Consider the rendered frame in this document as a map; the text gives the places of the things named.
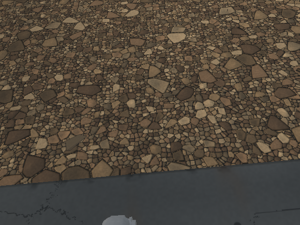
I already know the robot left thigh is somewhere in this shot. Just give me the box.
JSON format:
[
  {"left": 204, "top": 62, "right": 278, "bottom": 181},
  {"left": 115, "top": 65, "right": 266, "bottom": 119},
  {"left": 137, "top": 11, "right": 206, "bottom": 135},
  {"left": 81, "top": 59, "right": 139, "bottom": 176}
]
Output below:
[{"left": 102, "top": 215, "right": 137, "bottom": 225}]

